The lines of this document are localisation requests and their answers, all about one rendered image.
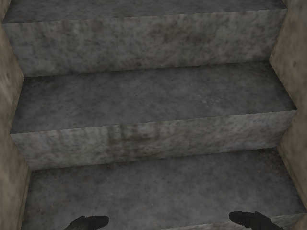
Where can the robot right hand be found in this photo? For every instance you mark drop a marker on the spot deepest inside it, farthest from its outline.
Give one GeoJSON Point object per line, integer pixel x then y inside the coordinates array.
{"type": "Point", "coordinates": [255, 221]}

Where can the robot left hand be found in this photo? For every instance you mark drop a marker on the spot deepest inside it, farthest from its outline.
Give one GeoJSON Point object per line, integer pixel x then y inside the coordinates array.
{"type": "Point", "coordinates": [88, 223]}

